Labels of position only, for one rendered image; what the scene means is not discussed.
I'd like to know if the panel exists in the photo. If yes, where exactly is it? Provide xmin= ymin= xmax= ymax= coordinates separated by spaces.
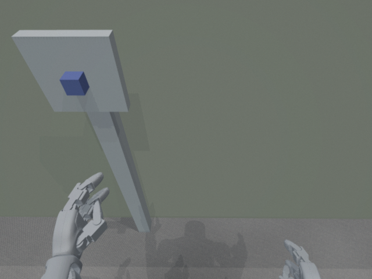
xmin=11 ymin=30 xmax=152 ymax=233

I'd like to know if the robot right hand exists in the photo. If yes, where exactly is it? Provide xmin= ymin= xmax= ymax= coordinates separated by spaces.
xmin=279 ymin=239 xmax=322 ymax=279

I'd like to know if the left robot forearm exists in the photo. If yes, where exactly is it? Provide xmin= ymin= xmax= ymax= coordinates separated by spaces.
xmin=41 ymin=255 xmax=83 ymax=279

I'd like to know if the button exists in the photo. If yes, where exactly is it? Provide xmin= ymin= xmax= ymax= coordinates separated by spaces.
xmin=60 ymin=71 xmax=89 ymax=95

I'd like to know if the robot left hand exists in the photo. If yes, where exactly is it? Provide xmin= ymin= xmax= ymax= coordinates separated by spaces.
xmin=52 ymin=172 xmax=110 ymax=259

